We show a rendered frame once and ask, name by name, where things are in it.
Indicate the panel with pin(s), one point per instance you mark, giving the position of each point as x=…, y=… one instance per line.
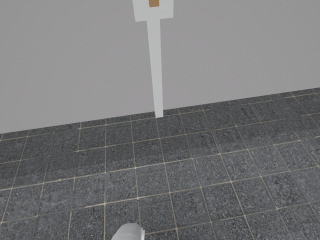
x=143, y=12

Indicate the robot left thigh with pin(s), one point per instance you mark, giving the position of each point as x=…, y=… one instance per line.
x=130, y=231

